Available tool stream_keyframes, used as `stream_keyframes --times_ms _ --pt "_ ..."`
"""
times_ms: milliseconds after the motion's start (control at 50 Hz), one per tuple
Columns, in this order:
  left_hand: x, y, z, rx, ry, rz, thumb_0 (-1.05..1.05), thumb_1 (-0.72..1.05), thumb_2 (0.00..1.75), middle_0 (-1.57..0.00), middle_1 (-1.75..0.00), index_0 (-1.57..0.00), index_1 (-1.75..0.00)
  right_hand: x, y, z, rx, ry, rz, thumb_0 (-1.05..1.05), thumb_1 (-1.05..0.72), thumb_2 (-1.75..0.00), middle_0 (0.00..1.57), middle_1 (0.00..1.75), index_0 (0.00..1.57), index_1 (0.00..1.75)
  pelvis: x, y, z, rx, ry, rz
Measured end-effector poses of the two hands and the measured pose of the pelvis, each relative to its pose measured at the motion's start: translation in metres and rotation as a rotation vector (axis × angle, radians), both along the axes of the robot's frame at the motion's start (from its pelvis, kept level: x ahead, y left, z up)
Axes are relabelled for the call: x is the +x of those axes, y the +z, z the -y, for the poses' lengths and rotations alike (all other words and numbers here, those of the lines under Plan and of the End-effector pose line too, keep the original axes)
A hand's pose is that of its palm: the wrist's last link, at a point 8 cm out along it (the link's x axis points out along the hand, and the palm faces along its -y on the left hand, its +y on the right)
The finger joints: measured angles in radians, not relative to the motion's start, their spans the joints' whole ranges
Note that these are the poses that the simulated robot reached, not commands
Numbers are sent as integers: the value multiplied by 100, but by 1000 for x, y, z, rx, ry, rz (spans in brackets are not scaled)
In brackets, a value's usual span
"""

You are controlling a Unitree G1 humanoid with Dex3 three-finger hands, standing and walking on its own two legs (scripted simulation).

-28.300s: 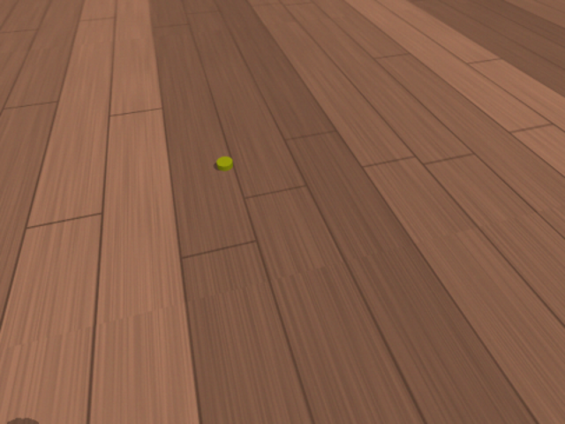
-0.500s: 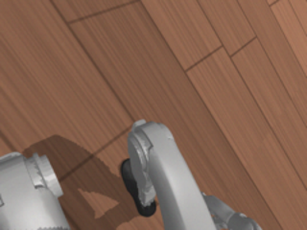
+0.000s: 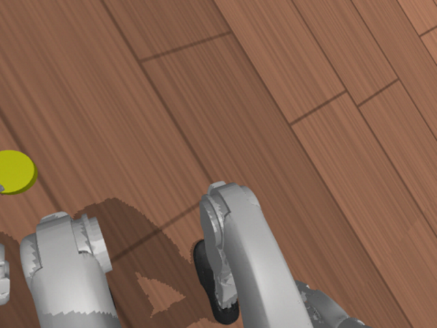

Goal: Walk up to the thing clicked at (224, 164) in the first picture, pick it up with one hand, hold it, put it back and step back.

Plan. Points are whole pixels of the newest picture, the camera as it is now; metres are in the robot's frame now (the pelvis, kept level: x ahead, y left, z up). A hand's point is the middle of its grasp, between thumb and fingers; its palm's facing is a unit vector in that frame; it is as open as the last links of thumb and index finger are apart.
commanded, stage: withdraw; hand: left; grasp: from above
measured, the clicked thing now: (10, 172) +0.42 +0.32 -0.29
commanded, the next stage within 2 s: home in 0.58 s
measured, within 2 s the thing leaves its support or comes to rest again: neither
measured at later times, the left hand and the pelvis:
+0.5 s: hand out of the picture +0.39 +0.33 -0.13, palm faces -0.50 -0.13 -0.86, open 14.0 cm; pelvis -0.02 -0.01 +0.03, yaw +5 degrees
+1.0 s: hand out of the picture +0.38 +0.32 -0.06, palm faces -0.30 -0.26 -0.92, open 12.1 cm; pelvis +0.00 -0.01 +0.07, yaw +7 degrees
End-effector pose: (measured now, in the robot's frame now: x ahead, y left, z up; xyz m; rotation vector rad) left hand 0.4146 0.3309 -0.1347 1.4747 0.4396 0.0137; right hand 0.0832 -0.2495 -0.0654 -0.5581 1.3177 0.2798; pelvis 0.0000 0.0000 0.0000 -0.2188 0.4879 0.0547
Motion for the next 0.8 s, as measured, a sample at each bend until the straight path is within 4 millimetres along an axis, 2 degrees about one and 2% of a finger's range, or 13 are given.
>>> stream_keyframes --times_ms 180,240,300,400,520,640,720,800 --pt "-6 79 -7 44 58 -111 0 -51 98 -9 -100 -9 -100 31 -3 0 66 -116 98 1 -91 -90 20 30 21 30 -5 26 3 52 38 -47" --pt "-6 95 -5 29 48 -163 0 -51 99 -9 -100 -8 -100 33 1 2 62 -129 110 1 -91 -90 20 30 20 30 -9 34 6 66 47 -50" --pt "-7 102 -3 12 27 -209 0 -52 100 -9 -101 -8 -101 31 6 7 40 -136 111 0 -91 -90 20 30 20 30 -11 40 9 76 54 -48" --pt "-10 90 -2 -21 -16 -251 0 -51 100 -9 -101 -8 -101 18 10 18 -28 -129 79 0 -91 -90 20 30 21 30 -14 39 13 84 56 -39" --pt "-17 52 -5 -42 -66 -249 0 -50 99 -9 -101 -9 -101 -4 6 30 -120 -116 15 0 -90 -90 20 30 21 30 -15 24 14 79 49 -23" --pt "-14 20 -5 -34 -94 -175 0 -48 98 -9 -101 -10 -100 -23 -4 30 -170 -120 -46 1 -90 -90 20 30 21 29 -13 7 11 67 44 -13" --pt "-8 20 -3 -10 -75 -87 0 -46 95 -11 -98 -12 -97 -25 -10 25 -151 -145 -62 1 -90 -90 20 30 21 29 -8 3 9 65 43 -30" --pt "-3 38 -2 13 -28 -48 0 -41 92 -14 -94 -15 -93 -16 -15 16 -101 -175 -45 1 -90 -90 20 30 21 30 -4 9 8 66 45 -62"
